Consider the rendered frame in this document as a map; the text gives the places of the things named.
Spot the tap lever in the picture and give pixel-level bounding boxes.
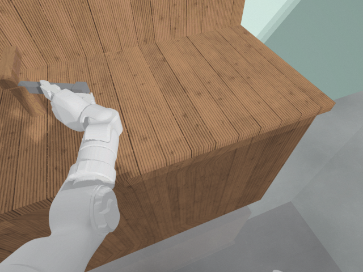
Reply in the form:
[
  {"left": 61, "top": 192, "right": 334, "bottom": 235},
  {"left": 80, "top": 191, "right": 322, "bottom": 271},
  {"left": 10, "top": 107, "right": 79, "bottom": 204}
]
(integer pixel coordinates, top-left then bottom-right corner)
[{"left": 18, "top": 81, "right": 90, "bottom": 94}]

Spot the robot left hand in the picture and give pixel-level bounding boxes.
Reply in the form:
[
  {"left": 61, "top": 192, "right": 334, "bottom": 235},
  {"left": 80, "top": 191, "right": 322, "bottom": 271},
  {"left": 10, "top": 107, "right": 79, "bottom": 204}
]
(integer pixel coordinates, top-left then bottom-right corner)
[{"left": 40, "top": 80, "right": 96, "bottom": 131}]

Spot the counter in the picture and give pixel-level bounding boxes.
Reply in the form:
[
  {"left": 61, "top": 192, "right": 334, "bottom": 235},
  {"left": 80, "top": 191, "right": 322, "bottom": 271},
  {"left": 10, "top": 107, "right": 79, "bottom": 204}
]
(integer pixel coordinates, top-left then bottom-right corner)
[{"left": 0, "top": 0, "right": 336, "bottom": 272}]

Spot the left robot forearm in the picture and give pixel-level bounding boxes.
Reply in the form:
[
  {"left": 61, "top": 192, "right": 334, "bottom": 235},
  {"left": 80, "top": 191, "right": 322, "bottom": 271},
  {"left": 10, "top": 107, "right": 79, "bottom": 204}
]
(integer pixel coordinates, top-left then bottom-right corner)
[{"left": 49, "top": 104, "right": 123, "bottom": 230}]

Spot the left robot upper arm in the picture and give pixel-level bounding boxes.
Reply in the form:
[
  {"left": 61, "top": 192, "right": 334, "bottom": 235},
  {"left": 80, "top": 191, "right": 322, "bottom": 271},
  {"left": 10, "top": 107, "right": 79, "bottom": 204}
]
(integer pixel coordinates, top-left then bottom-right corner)
[{"left": 0, "top": 185, "right": 120, "bottom": 272}]

